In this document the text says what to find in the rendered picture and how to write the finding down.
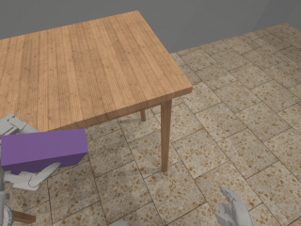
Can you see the robot left hand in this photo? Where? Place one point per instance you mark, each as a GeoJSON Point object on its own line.
{"type": "Point", "coordinates": [28, 181]}

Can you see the left robot forearm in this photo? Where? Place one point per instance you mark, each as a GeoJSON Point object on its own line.
{"type": "Point", "coordinates": [6, 213]}

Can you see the robot right hand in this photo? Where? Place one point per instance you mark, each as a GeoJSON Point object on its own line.
{"type": "Point", "coordinates": [235, 215]}

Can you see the table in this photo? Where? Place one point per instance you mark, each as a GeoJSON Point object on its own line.
{"type": "Point", "coordinates": [80, 75]}

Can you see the sponge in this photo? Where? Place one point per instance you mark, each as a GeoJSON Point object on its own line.
{"type": "Point", "coordinates": [33, 152]}

